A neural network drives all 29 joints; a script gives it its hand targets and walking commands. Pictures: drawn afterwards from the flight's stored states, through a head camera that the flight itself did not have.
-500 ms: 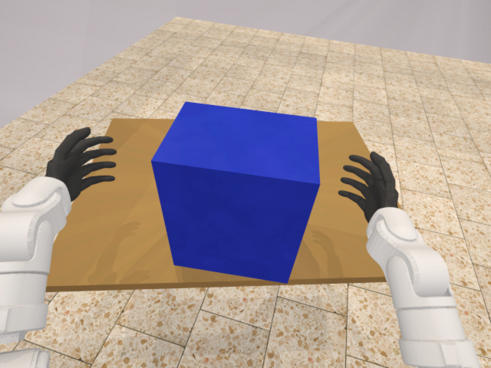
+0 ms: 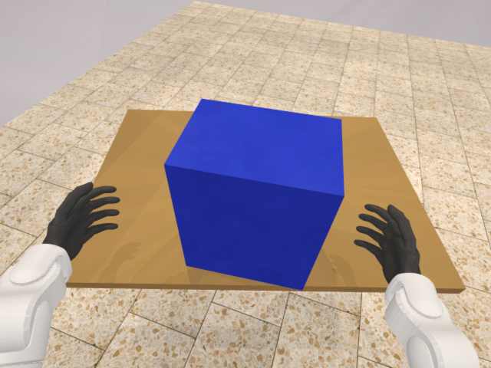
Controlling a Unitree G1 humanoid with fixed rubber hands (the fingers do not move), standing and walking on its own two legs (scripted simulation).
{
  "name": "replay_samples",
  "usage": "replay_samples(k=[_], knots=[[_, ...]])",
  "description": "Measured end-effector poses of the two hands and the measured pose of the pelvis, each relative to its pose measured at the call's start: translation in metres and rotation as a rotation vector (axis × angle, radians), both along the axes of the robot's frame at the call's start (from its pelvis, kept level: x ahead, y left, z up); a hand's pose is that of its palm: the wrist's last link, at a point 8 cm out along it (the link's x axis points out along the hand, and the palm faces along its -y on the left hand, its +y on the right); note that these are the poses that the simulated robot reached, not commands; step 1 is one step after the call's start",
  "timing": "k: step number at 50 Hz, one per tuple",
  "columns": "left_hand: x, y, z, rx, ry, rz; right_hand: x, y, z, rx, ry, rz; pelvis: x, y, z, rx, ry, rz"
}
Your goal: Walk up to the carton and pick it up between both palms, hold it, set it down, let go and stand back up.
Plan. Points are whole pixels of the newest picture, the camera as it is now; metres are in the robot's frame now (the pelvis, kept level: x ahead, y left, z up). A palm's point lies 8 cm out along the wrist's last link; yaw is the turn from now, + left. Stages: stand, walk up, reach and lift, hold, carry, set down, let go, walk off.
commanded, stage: set down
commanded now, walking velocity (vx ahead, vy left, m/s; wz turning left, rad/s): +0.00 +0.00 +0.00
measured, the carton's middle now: (255, 200) +0.39 -0.04 +0.06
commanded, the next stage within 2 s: none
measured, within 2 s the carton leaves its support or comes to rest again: neither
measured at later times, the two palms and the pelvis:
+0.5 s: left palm (51, 289) +0.24 +0.25 +0.07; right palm (390, 293) +0.20 -0.20 +0.08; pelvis +0.03 +0.01 +0.00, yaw +0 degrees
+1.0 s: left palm (49, 354) +0.17 +0.25 +0.03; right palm (383, 328) +0.17 -0.20 +0.03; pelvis +0.01 +0.01 +0.00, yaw +2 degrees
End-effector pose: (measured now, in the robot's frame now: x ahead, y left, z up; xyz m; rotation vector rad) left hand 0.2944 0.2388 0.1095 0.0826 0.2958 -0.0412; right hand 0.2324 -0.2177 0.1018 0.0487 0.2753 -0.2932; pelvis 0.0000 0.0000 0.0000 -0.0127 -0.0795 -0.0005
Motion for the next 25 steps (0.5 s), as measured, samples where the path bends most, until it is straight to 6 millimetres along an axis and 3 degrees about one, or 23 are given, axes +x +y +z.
replay_samples(k=[12, 25], knots=[[-0.032, 0.008, -0.026, 0.008, 0.008, 0.013, -0.020, 0.007, -0.018, -0.029, 0.068, -0.001, 0.019, 0.004, 0.000, -0.010, 0.014, 0.001], [-0.056, 0.015, -0.035, 0.017, -0.021, 0.015, -0.030, 0.014, -0.025, -0.042, 0.067, -0.004, 0.031, 0.012, -0.001, -0.021, -0.010, 0.006]])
